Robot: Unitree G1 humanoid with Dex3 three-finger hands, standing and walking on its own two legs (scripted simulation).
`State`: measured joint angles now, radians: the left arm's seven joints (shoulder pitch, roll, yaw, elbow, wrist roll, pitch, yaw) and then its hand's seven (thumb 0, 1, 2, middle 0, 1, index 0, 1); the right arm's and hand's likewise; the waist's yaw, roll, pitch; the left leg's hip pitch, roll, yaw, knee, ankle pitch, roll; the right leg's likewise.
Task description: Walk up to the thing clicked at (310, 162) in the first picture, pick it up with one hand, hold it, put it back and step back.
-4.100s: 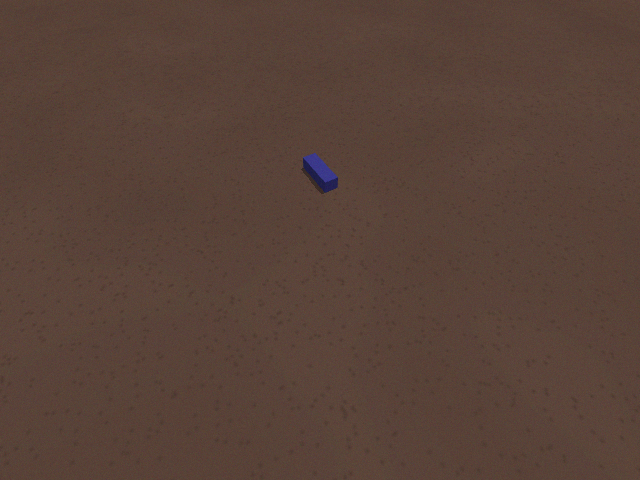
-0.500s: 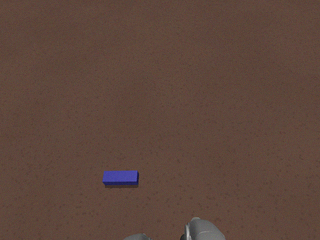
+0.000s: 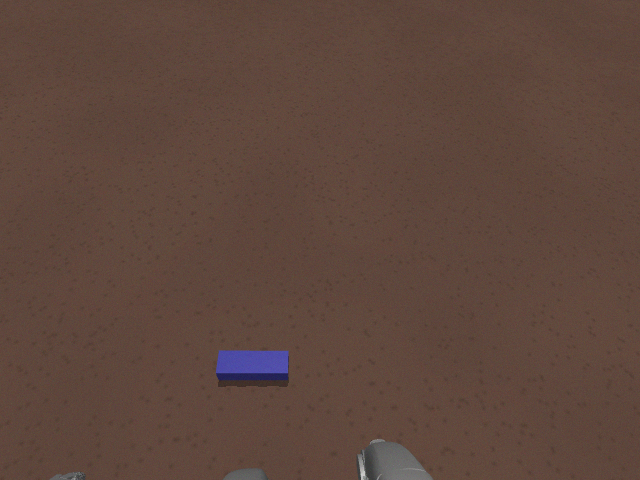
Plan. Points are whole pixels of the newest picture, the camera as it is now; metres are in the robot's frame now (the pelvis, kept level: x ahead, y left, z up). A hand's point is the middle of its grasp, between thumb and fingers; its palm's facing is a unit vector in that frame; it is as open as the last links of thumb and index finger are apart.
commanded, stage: walk up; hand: left
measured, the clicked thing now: (253, 365) +0.50 +0.18 -0.71
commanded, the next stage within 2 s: stand in 1.64 s
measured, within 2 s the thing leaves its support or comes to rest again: neither
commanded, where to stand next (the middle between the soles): +0.11 -0.09 m, yaw +1 degrees
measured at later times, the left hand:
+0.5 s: hand (174, 478) +0.14 +0.20 -0.14, palm faces -0.04 -0.94 -0.33, open 7.3 cm
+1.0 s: hand (181, 477) +0.14 +0.19 -0.12, palm faces +0.01 -0.95 -0.31, open 7.3 cm
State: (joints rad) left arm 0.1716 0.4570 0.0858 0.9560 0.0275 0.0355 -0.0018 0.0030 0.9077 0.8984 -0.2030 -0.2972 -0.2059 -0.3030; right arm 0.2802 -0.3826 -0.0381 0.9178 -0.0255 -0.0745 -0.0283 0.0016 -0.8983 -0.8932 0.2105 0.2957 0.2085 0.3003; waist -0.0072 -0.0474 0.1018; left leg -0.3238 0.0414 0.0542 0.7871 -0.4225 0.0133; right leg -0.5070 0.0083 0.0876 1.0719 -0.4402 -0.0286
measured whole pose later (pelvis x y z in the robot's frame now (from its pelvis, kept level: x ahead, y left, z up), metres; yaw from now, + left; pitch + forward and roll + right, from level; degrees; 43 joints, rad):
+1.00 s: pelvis +0.03 -0.06 +0.03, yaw +0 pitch -1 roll +1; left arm 0.03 0.34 0.04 1.10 0.01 0.03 -0.02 0.00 0.91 0.90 -0.20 -0.30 -0.21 -0.30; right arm 0.11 -0.38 0.00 1.12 -0.02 -0.04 -0.02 0.00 -0.90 -0.89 0.21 0.29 0.20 0.30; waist 0.00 -0.02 0.06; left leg -0.17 0.05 0.00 0.45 -0.25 -0.05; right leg -0.21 -0.01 -0.03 0.50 -0.26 -0.01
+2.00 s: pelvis +0.03 -0.04 +0.04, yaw +0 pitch -2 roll +0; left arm 0.07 0.34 0.01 1.15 0.01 -0.01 -0.01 0.00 0.91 0.90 -0.20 -0.30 -0.21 -0.30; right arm 0.07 -0.35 0.00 1.13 -0.02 -0.01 0.01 0.00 -0.90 -0.89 0.21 0.29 0.20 0.30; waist 0.00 0.01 0.06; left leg -0.11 0.03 -0.01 0.33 -0.18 -0.03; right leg -0.12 -0.03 -0.04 0.34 -0.18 0.02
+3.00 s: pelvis +0.02 -0.05 +0.04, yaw +0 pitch -2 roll +0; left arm 0.11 0.35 0.00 1.14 0.01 -0.01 -0.01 0.00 0.91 0.90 -0.20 -0.30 -0.21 -0.30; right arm 0.11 -0.36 0.00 1.14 -0.02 -0.01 0.01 0.00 -0.90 -0.89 0.20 0.29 0.20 0.30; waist 0.00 0.01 0.05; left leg -0.10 0.04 0.00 0.32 -0.18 -0.04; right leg -0.12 -0.02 -0.03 0.34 -0.17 0.01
